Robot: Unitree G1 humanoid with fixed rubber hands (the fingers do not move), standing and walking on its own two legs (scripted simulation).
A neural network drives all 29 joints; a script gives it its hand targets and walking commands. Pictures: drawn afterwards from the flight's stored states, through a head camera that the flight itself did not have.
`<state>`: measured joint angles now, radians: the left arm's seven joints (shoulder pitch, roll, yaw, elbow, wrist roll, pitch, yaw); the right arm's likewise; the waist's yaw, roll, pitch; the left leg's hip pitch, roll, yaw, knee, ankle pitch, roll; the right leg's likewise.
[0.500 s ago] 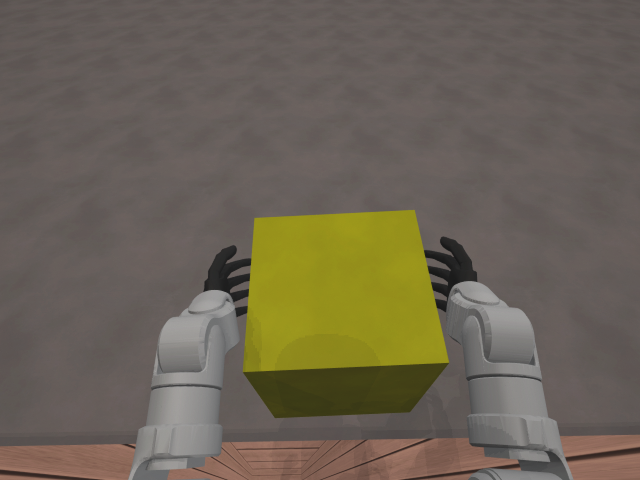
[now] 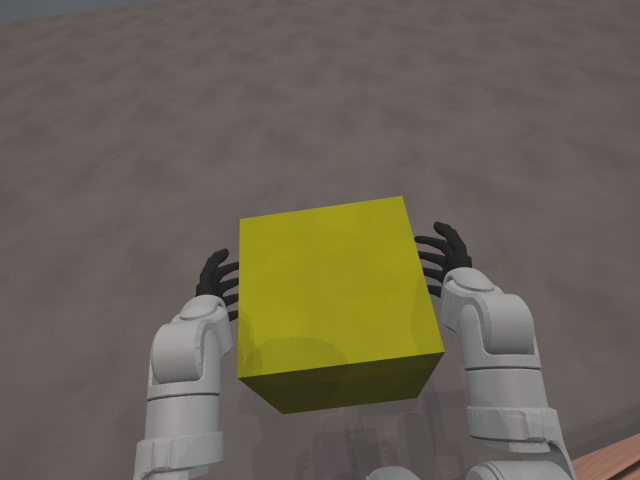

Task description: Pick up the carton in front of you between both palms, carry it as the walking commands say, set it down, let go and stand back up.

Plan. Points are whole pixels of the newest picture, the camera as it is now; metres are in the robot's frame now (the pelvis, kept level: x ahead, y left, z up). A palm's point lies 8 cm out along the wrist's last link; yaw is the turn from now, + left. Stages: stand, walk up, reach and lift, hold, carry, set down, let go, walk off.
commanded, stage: carry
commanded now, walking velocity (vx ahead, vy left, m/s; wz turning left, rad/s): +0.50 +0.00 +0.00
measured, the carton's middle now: (336, 316) +0.35 -0.04 +0.02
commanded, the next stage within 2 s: none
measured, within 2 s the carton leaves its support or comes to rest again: neither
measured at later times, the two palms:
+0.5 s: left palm (232, 219) +0.68 +0.14 -0.06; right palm (362, 187) +0.72 -0.15 -0.04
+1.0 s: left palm (221, 139) +0.97 +0.18 -0.03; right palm (331, 127) +0.96 -0.11 -0.02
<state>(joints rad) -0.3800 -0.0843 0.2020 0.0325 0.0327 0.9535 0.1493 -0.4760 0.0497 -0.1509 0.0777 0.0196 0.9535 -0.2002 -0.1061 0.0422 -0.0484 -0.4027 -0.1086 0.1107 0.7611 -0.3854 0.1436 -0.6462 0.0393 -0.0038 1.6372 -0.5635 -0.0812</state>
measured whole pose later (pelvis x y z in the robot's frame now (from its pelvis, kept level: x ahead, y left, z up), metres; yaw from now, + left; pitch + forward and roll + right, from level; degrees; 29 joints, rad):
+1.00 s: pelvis +0.64 +0.05 -0.11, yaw -1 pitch +5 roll -4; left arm -0.40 -0.16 0.18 -0.14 0.06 1.03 0.23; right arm -0.39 0.12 -0.20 -0.13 -0.02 0.99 -0.21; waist -0.04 0.03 0.00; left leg -0.34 0.01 0.08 0.40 -0.15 0.09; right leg -0.62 -0.01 -0.05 0.98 -0.38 0.00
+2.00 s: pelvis +1.14 +0.04 -0.12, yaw +0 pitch +3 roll +1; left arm -0.17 -0.14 0.05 -0.34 0.08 1.20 0.18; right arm -0.14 0.13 -0.02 -0.35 -0.09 1.28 -0.23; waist 0.00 0.02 -0.15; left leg -0.22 0.08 0.20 0.47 -0.29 -0.01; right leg -0.36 -0.05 -0.18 0.44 -0.18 -0.02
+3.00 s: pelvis +1.57 +0.08 -0.12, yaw +1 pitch +1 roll -1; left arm -0.23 -0.15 0.07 -0.26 0.12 1.25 0.18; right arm -0.21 0.14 -0.07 -0.27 -0.14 1.33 -0.22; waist 0.00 0.02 -0.16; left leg -0.19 0.05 0.19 0.53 -0.36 0.03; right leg -0.31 -0.06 -0.16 0.51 -0.21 -0.01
